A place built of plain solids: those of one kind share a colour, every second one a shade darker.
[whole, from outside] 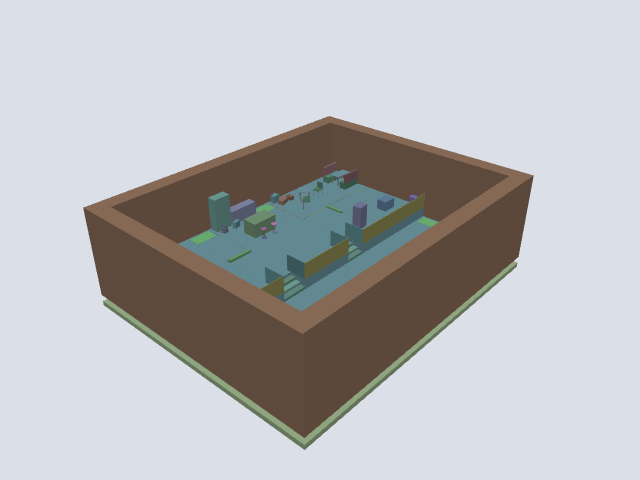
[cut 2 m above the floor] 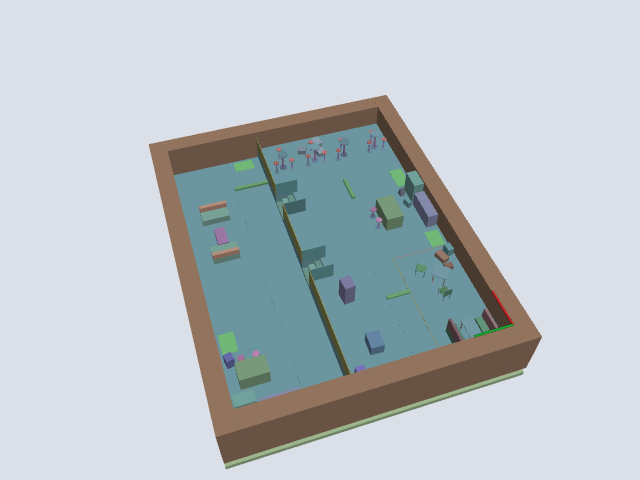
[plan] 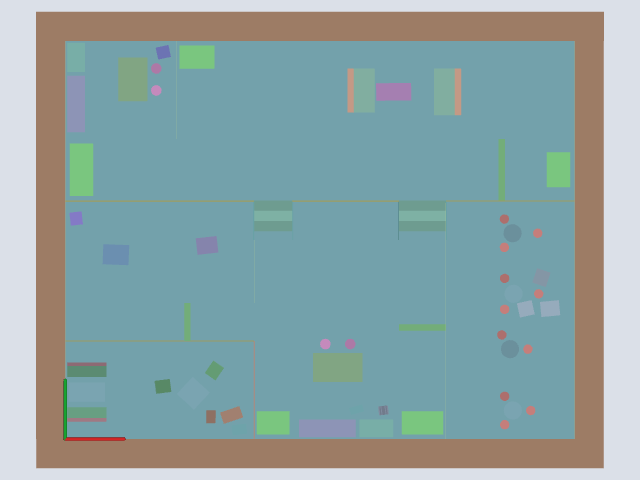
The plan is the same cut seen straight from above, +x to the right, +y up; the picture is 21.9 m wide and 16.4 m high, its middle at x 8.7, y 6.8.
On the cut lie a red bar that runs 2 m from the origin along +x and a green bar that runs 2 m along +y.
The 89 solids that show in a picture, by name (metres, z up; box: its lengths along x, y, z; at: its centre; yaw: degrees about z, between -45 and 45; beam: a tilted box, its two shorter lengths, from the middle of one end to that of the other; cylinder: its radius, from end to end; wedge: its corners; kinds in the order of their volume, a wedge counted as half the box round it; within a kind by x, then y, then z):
{
 "wall_1": {"box": [1.0, 13.6, 5.5], "at": [-0.5, 6.8, 1.75]},
 "wall_2": {"box": [19.4, 1.0, 5.5], "at": [8.7, -0.5, 1.75]},
 "wall_3": {"box": [19.4, 1.0, 5.5], "at": [8.7, 14.1, 1.75]},
 "wall_4": {"box": [1.0, 13.6, 5.5], "at": [17.9, 6.8, 1.75]},
 "floor_1": {"box": [3.8, 3.35, 1.0], "at": [1.9, 11.93, -0.5]},
 "floor_2": {"box": [6.45, 3.35, 1.01], "at": [3.23, 1.68, 0.14]},
 "floor_3": {"box": [6.45, 1.3, 1.0], "at": [3.23, 4.0, 0.14]},
 "floor_4": {"box": [6.45, 3.5, 1.0], "at": [3.23, 6.4, 0.14]},
 "floor_5": {"box": [1.4, 3.35, 1.0], "at": [4.5, 11.93, -0.5]},
 "floor_6": {"box": [1.3, 7.1, 1.0], "at": [7.1, 3.55, 0.14]},
 "floor_7": {"box": [17.4, 2.1, 1.0], "at": [8.7, 9.2, -0.5]},
 "floor_8": {"box": [3.65, 8.15, 1.0], "at": [9.57, 4.08, 0.14]},
 "floor_9": {"box": [12.2, 3.35, 1.0], "at": [11.3, 11.93, -0.5]},
 "floor_10": {"box": [1.6, 7.1, 1.0], "at": [12.2, 3.55, 0.14]},
 "floor_11": {"box": [4.4, 8.15, 1.0], "at": [15.2, 4.08, 0.14]},
 "floor_base_1": {"box": [19.4, 15.6, 0.3], "at": [8.7, 6.8, -1.57]},
 "island_1": {"box": [1.0, 1.5, 0.93], "at": [2.31, 12.29, 0.47]},
 "island_2": {"box": [1.7, 1.0, 0.94], "at": [9.31, 2.44, 1.11]},
 "tall_1": {"box": [0.61, 1.0, 2.1], "at": [0.36, 13.04, 1.05]},
 "tall_2": {"box": [1.15, 0.61, 2.15], "at": [10.62, 0.36, 1.72]},
 "counter_1": {"box": [0.61, 1.93, 0.9], "at": [0.36, 11.45, 0.45]},
 "counter_2": {"box": [1.94, 0.61, 0.89], "at": [8.95, 0.36, 1.08]},
 "step_tread_1": {"box": [1.3, 0.35, 0.84], "at": [7.1, 7.27, 0.06]},
 "step_tread_2": {"box": [1.3, 0.35, 0.68], "at": [7.1, 7.62, -0.02]},
 "step_tread_3": {"box": [1.3, 0.35, 0.52], "at": [7.1, 7.97, -0.1]},
 "step_tread_4": {"box": [1.6, 0.35, 0.84], "at": [12.2, 7.27, 0.06]},
 "step_tread_5": {"box": [1.6, 0.35, 0.68], "at": [12.2, 7.62, -0.02]},
 "step_tread_6": {"box": [1.6, 0.35, 0.52], "at": [12.2, 7.97, -0.1]},
 "sofa_seat_1": {"box": [0.93, 1.5, 0.42], "at": [10.1, 11.91, 0.21]},
 "sofa_seat_2": {"box": [0.93, 1.6, 0.42], "at": [13.06, 11.86, 0.21]},
 "bench_seat_1": {"box": [1.35, 0.5, 0.46], "at": [0.73, 0.84, 0.88]},
 "bench_seat_2": {"box": [1.35, 0.5, 0.46], "at": [0.73, 2.37, 0.88]},
 "speaker_stack_1": {"box": [0.72, 0.57, 1.48], "at": [4.84, 6.62, 1.38], "yaw": 6.3},
 "rail_rim_1": {"box": [6.45, 0.04, 1.0], "at": [3.23, 8.13, 1.14]},
 "rail_rim_2": {"box": [3.65, 0.04, 1.0], "at": [9.57, 8.13, 1.14]},
 "rail_rim_3": {"box": [4.4, 0.04, 1.0], "at": [15.2, 8.13, 1.14]},
 "flight_case_1": {"box": [0.89, 0.69, 0.65], "at": [1.73, 6.3, 0.96], "yaw": -2.1},
 "low_mat_1": {"box": [0.8, 1.8, 0.06], "at": [0.55, 9.2, -0.02]},
 "low_mat_2": {"box": [1.2, 0.8, 0.06], "at": [4.5, 13.05, -0.02]},
 "low_mat_3": {"box": [1.12, 0.8, 0.06], "at": [7.1, 0.55, 0.62]},
 "low_mat_4": {"box": [1.42, 0.8, 0.06], "at": [12.2, 0.55, 0.62]},
 "low_mat_5": {"box": [0.8, 1.2, 0.06], "at": [16.85, 9.2, -0.02]},
 "low_1": {"box": [1.2, 0.6, 0.43], "at": [11.22, 11.86, 0.21], "yaw": 0.5},
 "carton_1": {"box": [0.52, 0.5, 0.31], "at": [15.73, 4.45, 0.8], "yaw": 12.5},
 "carton_2": {"box": [0.49, 0.52, 0.31], "at": [16.27, 5.52, 0.8], "yaw": -19.1},
 "carton_3": {"box": [0.65, 0.52, 0.4], "at": [16.56, 4.46, 0.84], "yaw": 5.4},
 "sofa_back_1": {"box": [0.22, 1.5, 0.34], "at": [9.75, 11.91, 0.59]},
 "sofa_back_2": {"box": [0.22, 1.6, 0.34], "at": [13.42, 11.86, 0.59]},
 "bench_back_1": {"box": [1.35, 0.13, 0.64], "at": [0.73, 0.66, 1.43]},
 "bench_back_2": {"box": [1.35, 0.13, 0.64], "at": [0.73, 2.56, 1.43]},
 "rail_1": {"box": [0.04, 1.31, 1.0], "at": [6.43, 7.46, 1.14]},
 "rail_2": {"box": [0.04, 1.31, 1.0], "at": [7.77, 7.46, 1.14]},
 "rail_3": {"box": [0.04, 1.31, 1.0], "at": [11.38, 7.46, 1.14]},
 "rail_4": {"box": [0.04, 1.31, 1.0], "at": [13.02, 7.46, 1.14]},
 "step_hump_1": {"box": [0.22, 1.3, 0.15], "at": [4.17, 4.0, 0.67]},
 "step_hump_2": {"box": [1.6, 0.22, 0.2], "at": [12.2, 3.81, 0.69]},
 "step_hump_3": {"box": [0.22, 2.1, 0.2], "at": [14.91, 9.2, 0.05]},
 "bag_1": {"box": [0.51, 0.35, 0.52], "at": [5.94, 0.33, 0.91], "yaw": 6.8},
 "bag_2": {"box": [0.47, 0.25, 0.4], "at": [9.95, 1.0, 0.84], "yaw": 15.9},
 "bin_1": {"box": [0.42, 0.45, 0.72], "at": [0.37, 7.53, 1.0], "yaw": 6.3},
 "keg_1": {"box": [0.45, 0.42, 0.67], "at": [3.35, 13.21, 0.34], "yaw": 12.1},
 "crate_1": {"box": [0.32, 0.45, 0.25], "at": [4.97, 0.76, 0.77], "yaw": -0.3},
 "crate_2": {"box": [0.7, 0.41, 0.31], "at": [5.68, 0.82, 0.8], "yaw": 18.7},
 "top_1": {"box": [1.25, 0.66, 0.042], "at": [0.73, 1.6, 1.35]},
 "top_2": {"box": [0.8, 0.8, 0.034], "at": [4.37, 1.56, 1.38], "yaw": -42.7},
 "top_3": {"cylinder": 0.31, "from": [15.19, 3.07, 1.71], "to": [15.19, 3.07, 1.74]},
 "top_4": {"cylinder": 0.31, "from": [15.28, 7.03, 1.71], "to": [15.28, 7.03, 1.74]},
 "top_5": {"cylinder": 0.31, "from": [15.29, 0.97, 1.71], "to": [15.29, 0.97, 1.74]},
 "top_6": {"cylinder": 0.31, "from": [15.31, 4.96, 1.71], "to": [15.31, 4.96, 1.74]},
 "stool_high_seat_1": {"cylinder": 0.16, "from": [14.91, 3.56, 1.36], "to": [14.91, 3.56, 1.4]},
 "stool_high_seat_2": {"cylinder": 0.16, "from": [15.0, 6.55, 1.36], "to": [15.0, 6.55, 1.4]},
 "stool_high_seat_3": {"cylinder": 0.16, "from": [15.0, 7.52, 1.36], "to": [15.0, 7.52, 1.4]},
 "stool_high_seat_4": {"cylinder": 0.16, "from": [15.01, 0.49, 1.36], "to": [15.01, 0.49, 1.4]},
 "stool_high_seat_5": {"cylinder": 0.16, "from": [15.01, 1.46, 1.36], "to": [15.01, 1.46, 1.4]},
 "stool_high_seat_6": {"cylinder": 0.16, "from": [15.01, 4.43, 1.36], "to": [15.01, 4.43, 1.4]},
 "stool_high_seat_7": {"cylinder": 0.16, "from": [15.01, 5.49, 1.36], "to": [15.01, 5.49, 1.4]},
 "stool_high_seat_8": {"cylinder": 0.16, "from": [15.8, 3.07, 1.36], "to": [15.8, 3.07, 1.4]},
 "stool_high_seat_9": {"cylinder": 0.16, "from": [15.9, 0.97, 1.36], "to": [15.9, 0.97, 1.4]},
 "stool_high_seat_10": {"cylinder": 0.16, "from": [16.14, 7.03, 1.36], "to": [16.14, 7.03, 1.4]},
 "stool_high_seat_11": {"cylinder": 0.16, "from": [16.17, 4.96, 1.36], "to": [16.17, 4.96, 1.4]},
 "chair_seat_1": {"box": [0.53, 0.45, 0.04], "at": [3.33, 1.8, 1.1], "yaw": 7.0},
 "chair_seat_2": {"box": [0.45, 0.53, 0.04], "at": [5.09, 2.35, 1.1], "yaw": -34.6},
 "stool_seat_1": {"cylinder": 0.18, "from": [3.11, 11.91, 0.62], "to": [3.11, 11.91, 0.66]},
 "stool_seat_2": {"cylinder": 0.18, "from": [3.11, 12.66, 0.62], "to": [3.11, 12.66, 0.66]},
 "stool_seat_3": {"cylinder": 0.18, "from": [8.88, 3.24, 1.2], "to": [8.88, 3.24, 1.25]},
 "stool_seat_4": {"cylinder": 0.18, "from": [9.73, 3.24, 1.2], "to": [9.73, 3.24, 1.25]},
 "low_stripN_1": {"box": [6.45, 0.04, 0.06], "at": [3.23, 3.35, 0.63]},
 "low_stripE_1": {"box": [0.04, 3.35, 0.06], "at": [6.45, 1.68, 0.63]},
 "chair_back_1": {"box": [0.45, 0.02, 0.42], "at": [5.24, 2.56, 1.33], "yaw": -34.6}
}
